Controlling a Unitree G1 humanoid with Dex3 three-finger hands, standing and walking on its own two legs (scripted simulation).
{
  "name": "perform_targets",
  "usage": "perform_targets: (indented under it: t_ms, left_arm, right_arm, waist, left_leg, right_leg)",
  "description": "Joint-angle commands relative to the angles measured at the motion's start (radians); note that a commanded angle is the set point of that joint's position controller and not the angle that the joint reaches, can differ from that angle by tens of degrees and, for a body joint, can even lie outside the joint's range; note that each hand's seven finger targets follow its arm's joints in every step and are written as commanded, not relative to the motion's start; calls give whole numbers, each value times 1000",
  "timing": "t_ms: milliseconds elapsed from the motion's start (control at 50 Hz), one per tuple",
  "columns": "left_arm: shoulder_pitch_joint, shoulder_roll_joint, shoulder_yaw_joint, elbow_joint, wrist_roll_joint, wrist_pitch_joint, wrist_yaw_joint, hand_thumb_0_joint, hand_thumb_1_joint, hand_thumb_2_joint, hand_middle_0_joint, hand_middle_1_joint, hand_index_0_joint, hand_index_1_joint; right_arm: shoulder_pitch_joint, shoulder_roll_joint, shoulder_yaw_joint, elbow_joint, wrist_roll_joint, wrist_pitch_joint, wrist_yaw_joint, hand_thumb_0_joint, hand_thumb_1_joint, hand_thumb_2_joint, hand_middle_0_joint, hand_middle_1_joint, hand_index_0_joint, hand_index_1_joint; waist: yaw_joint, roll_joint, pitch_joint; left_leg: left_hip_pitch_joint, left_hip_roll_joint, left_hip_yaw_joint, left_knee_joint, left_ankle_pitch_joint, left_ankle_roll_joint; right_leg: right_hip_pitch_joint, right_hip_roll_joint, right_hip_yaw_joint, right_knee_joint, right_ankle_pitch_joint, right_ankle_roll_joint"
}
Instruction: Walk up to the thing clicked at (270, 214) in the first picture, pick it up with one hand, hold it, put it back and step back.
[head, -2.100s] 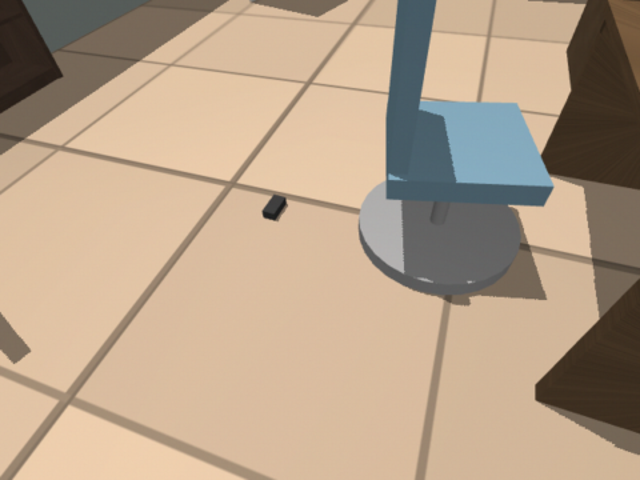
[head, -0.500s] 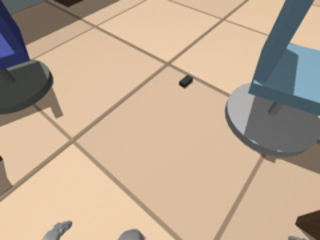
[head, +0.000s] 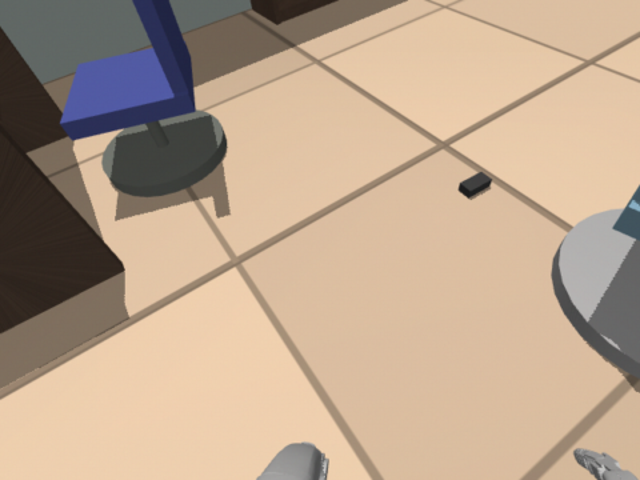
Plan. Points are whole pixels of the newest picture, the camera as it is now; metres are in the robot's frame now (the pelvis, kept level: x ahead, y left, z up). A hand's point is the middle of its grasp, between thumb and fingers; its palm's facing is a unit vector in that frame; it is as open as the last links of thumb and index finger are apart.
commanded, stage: walk up
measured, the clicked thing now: (475, 184) +1.31 -0.49 -0.74
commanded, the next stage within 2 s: stand in 1.36 s
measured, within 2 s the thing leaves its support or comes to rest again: neither
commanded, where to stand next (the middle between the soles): +0.06 +0.02 m, yaw +11 degrees
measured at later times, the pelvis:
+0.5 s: pelvis -0.01 +0.02 -0.01, yaw +10 degrees
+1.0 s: pelvis -0.01 +0.02 +0.00, yaw +14 degrees
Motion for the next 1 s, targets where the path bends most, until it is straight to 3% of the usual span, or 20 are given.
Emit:
perform_targets:
  t_ms: [0,120,180,200,240,260,280,340,480,500,520,540,560,620,720,760,780,800,880,980]
  left_arm:
    - [6,297,88,-81,13,-52,29,0,900,900,-200,-300,-200,-300]
    - [26,319,93,-129,10,-48,17,0,900,900,-200,-300,-200,-300]
    - [-22,309,77,-145,-5,-28,11,0,900,900,-200,-300,-200,-300]
    - [7,260,62,-141,-3,-19,10,0,900,900,-200,-300,-200,-300]
    - [51,160,31,-148,-18,-3,12,0,900,900,-200,-300,-200,-300]
    - [13,258,55,-126,-17,2,30,0,900,900,-200,-300,-200,-300]
    - [-1,283,60,-107,-17,-2,31,0,900,900,-200,-300,-200,-300]
    - [74,255,63,-49,-22,-11,18,0,900,900,-200,-300,-200,-300]
    - [101,208,54,13,-10,-33,20,0,900,900,-200,-300,-200,-300]
    - [113,222,57,16,-1,-43,27,0,900,900,-200,-300,-200,-300]
    - [97,289,67,7,17,-53,32,0,900,900,-200,-300,-200,-300]
    - [6,365,83,-8,15,-51,27,0,900,900,-200,-300,-200,-300]
    - [-72,385,86,-32,15,-49,24,0,900,900,-200,-300,-200,-300]
    - [-89,274,53,-29,8,-57,22,0,900,900,-200,-300,-200,-300]
    - [-63,252,34,-2,-12,-39,10,0,900,900,-200,-300,-200,-300]
    - [-43,166,9,-13,-27,-29,11,0,900,900,-200,-300,-200,-300]
    - [-20,149,2,0,-33,-17,12,0,900,900,-200,-300,-200,-300]
    - [-35,201,13,34,-28,-14,18,0,900,900,-200,-300,-200,-300]
    - [-47,240,16,68,-27,-43,14,0,900,900,-200,-300,-200,-300]
    - [-142,218,-5,97,-27,-28,7,0,900,900,-200,-300,-200,-300]
  right_arm:
    - [39,-163,-63,-69,6,-25,20,0,-900,-900,200,300,200,300]
    - [-20,-149,-62,-78,7,-50,28,0,-900,-900,200,300,200,300]
    - [83,-167,-75,-19,1,-57,24,0,-900,-900,200,300,200,300]
    - [120,-193,-86,3,-4,-62,18,0,-900,-900,200,300,200,300]
    - [98,-305,-96,-41,-24,-73,4,0,-900,-900,200,300,200,300]
    - [80,-352,-102,-39,-4,-71,4,0,-900,-900,200,300,200,300]
    - [36,-326,-96,-34,-5,-67,1,0,-900,-900,200,300,200,300]
    - [-9,-218,-53,-41,2,-77,-10,0,-900,-900,200,300,200,300]
    - [-46,-205,-38,-31,13,-55,-1,0,-900,-900,200,300,200,300]
    - [-66,-160,-22,-36,25,-52,-1,0,-900,-900,200,300,200,300]
    - [-70,-110,-10,-46,37,-52,-1,0,-900,-900,200,300,200,300]
    - [-54,-139,-26,-26,30,-45,-10,0,-900,-900,200,300,200,300]
    - [-14,-188,-44,4,18,-42,-17,0,-900,-900,200,300,200,300]
    - [-5,-169,-41,46,25,-59,-1,0,-900,-900,200,300,200,300]
    - [58,-124,-25,102,18,-89,0,0,-900,-900,200,300,200,300]
    - [33,-194,-41,99,-3,-104,-13,0,-900,-900,200,300,200,300]
    - [-31,-231,-37,80,2,-107,-14,0,-900,-900,200,300,200,300]
    - [-69,-258,-41,89,18,-102,-9,0,-900,-900,200,300,200,300]
    - [-128,-155,1,111,30,-90,-8,0,-900,-900,200,300,200,300]
    - [-133,-172,5,181,19,-85,-1,0,-900,-900,200,300,200,300]
  waist:
    - [-13,-221,-29]
    - [12,-290,-108]
    - [-48,-212,-151]
    - [-65,-100,-173]
    - [-45,222,-132]
    - [-90,208,-124]
    - [-66,171,-57]
    - [-23,117,-83]
    - [-3,105,-137]
    - [22,54,-159]
    - [24,-121,-140]
    - [2,-237,-84]
    - [-26,-255,-38]
    - [-45,-159,-15]
    - [-56,-217,-156]
    - [-42,-27,-218]
    - [-13,21,-203]
    - [-25,44,-177]
    - [-14,7,-164]
    - [-30,-1,-82]
  left_leg:
    - [-74,47,11,-34,124,-4]
    - [81,82,91,-406,94,-15]
    - [339,31,158,-585,267,15]
    - [429,33,100,-634,227,39]
    - [414,337,-466,-820,161,166]
    - [275,408,-548,-876,82,269]
    - [191,396,-541,-879,26,297]
    - [249,261,-246,-731,318,210]
    - [124,185,-145,-592,341,157]
    - [95,163,-124,-516,354,118]
    - [25,64,-64,-365,288,52]
    - [16,-5,0,-252,-37,24]
    - [61,50,-13,-154,-91,13]
    - [95,52,15,-265,-15,22]
    - [340,37,114,-711,312,23]
    - [483,237,-207,-742,544,98]
    - [454,366,-334,-744,524,191]
    - [300,380,-316,-730,462,240]
    - [250,132,10,-585,515,39]
    - [260,181,-80,-743,279,60]
  right_leg:
    - [104,-151,134,-269,340,-160]
    - [168,-229,91,-179,514,-208]
    - [-4,-212,46,-65,267,-157]
    - [-75,-178,17,76,134,-119]
    - [-327,17,-22,364,-252,-7]
    - [-242,-3,66,397,-305,-24]
    - [-214,-20,88,394,-278,-22]
    - [-191,-25,82,288,-142,-22]
    - [124,79,-22,-162,40,-30]
    - [177,31,50,-228,86,-50]
    - [153,-138,301,-333,42,-109]
    - [24,-309,500,-401,-50,-225]
    - [-74,-390,569,-413,-46,-297]
    - [-10,-226,266,-301,241,-213]
    - [76,-106,94,-62,502,-109]
    - [-89,-19,44,98,271,-24]
    - [-130,38,41,63,-117,-3]
    - [4,9,65,52,-161,-13]
    - [136,-62,144,-210,384,-65]
    - [57,-13,91,-227,125,-44]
